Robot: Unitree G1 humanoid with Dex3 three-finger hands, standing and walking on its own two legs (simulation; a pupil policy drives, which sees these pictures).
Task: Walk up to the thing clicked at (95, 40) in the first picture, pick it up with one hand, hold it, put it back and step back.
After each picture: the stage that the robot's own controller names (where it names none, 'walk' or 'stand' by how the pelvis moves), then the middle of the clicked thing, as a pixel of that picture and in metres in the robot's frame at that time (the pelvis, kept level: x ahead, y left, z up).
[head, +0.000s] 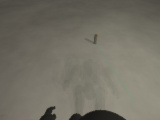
stand; (95, 39) +1.75 -0.03 -0.65
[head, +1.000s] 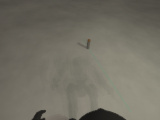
walk; (88, 44) +1.62 +0.02 -0.65
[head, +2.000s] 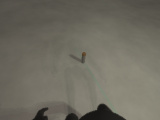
walk; (83, 58) +1.06 +0.10 -0.65
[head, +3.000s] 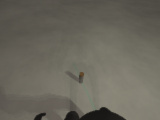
walk; (81, 78) +0.69 +0.12 -0.65
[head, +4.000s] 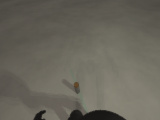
walk; (77, 88) +0.51 +0.22 -0.63
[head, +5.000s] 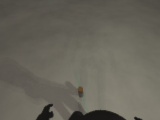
stand; (80, 92) +0.43 +0.16 -0.64
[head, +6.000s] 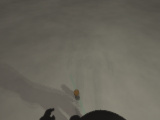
stand; (77, 95) +0.40 +0.19 -0.66
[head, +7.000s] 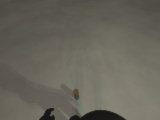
stand; (76, 94) +0.41 +0.20 -0.66
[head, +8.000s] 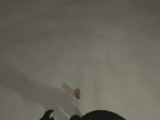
stand; (77, 94) +0.41 +0.18 -0.66
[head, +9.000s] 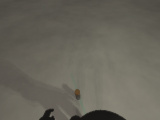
stand; (77, 94) +0.41 +0.18 -0.66
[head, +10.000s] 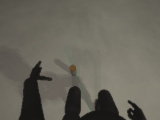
go down; (73, 71) +0.46 +0.18 -0.47
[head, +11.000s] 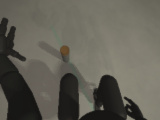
go down; (65, 55) +0.49 +0.22 -0.27
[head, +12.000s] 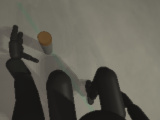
close in; (46, 45) +0.48 +0.25 -0.19
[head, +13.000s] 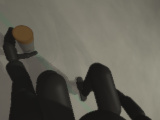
close; (26, 43) +0.47 +0.28 -0.16
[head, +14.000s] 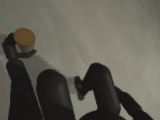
lift; (26, 45) +0.45 +0.28 -0.17
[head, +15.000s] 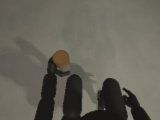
lift; (64, 65) +0.34 +0.20 -0.02
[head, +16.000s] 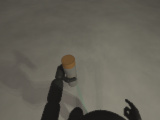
hold; (70, 73) +0.31 +0.15 +0.07
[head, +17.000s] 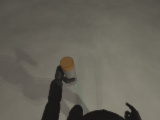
hold; (70, 73) +0.32 +0.16 +0.04
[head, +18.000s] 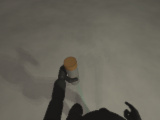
crouch; (72, 73) +0.33 +0.14 +0.03
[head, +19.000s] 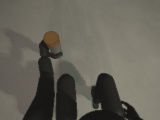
crouch; (55, 48) +0.47 +0.21 -0.05
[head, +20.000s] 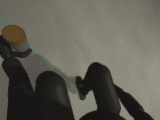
lower; (20, 45) +0.45 +0.29 -0.17
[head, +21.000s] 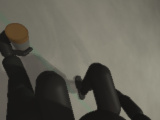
lower; (21, 43) +0.46 +0.29 -0.17
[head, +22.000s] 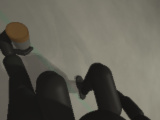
lower; (22, 42) +0.46 +0.30 -0.17
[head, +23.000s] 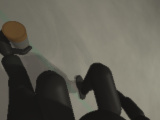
lower; (20, 41) +0.46 +0.30 -0.17
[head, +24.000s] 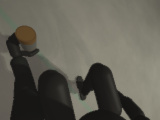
loosen; (29, 44) +0.45 +0.27 -0.16
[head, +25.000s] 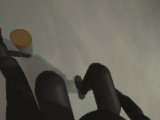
withdraw; (24, 45) +0.45 +0.28 -0.18
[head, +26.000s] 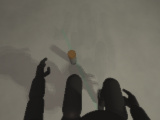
walk; (72, 58) +0.49 +0.20 -0.32
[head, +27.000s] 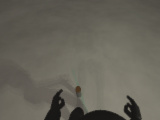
stand; (78, 92) +0.41 +0.16 -0.59
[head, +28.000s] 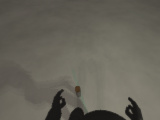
stand; (78, 92) +0.42 +0.17 -0.60
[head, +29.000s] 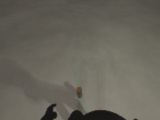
stand; (79, 92) +0.42 +0.16 -0.63
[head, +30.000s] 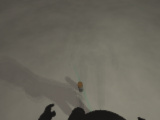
walk; (80, 87) +0.45 +0.16 -0.65
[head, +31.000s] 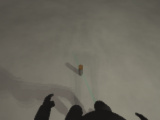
walk; (80, 70) +0.65 +0.13 -0.64
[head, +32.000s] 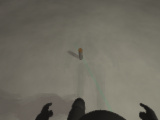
walk; (80, 54) +0.99 +0.25 -0.62
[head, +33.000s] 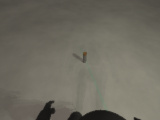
stand; (84, 57) +1.06 +0.16 -0.65
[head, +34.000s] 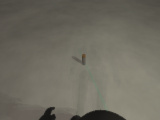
stand; (83, 59) +1.06 +0.18 -0.66
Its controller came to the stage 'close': yes
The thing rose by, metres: 0.70
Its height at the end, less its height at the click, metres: +0.00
